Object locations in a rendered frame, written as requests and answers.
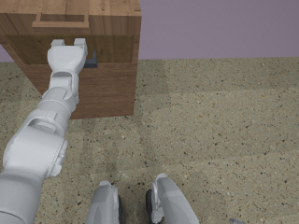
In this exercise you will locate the cabinet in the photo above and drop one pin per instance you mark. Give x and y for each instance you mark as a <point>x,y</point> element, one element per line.
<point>105,91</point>

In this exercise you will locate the robot left forearm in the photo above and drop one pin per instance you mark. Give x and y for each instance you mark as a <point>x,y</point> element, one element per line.
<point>54,110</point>

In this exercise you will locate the robot right foot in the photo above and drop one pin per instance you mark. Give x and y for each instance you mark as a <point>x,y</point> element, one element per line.
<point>149,207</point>

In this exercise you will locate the left robot upper arm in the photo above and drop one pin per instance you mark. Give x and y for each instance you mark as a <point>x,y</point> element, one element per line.
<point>37,155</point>

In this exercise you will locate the drawer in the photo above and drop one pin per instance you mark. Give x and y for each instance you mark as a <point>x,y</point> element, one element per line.
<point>33,49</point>

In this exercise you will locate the left robot hand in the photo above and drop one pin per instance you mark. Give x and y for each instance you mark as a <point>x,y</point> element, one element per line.
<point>72,58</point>

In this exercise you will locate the handle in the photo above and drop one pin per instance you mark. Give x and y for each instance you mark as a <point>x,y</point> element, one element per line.
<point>61,27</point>
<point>91,63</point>

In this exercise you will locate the robot right shin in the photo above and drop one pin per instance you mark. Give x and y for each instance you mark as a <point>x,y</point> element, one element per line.
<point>157,210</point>

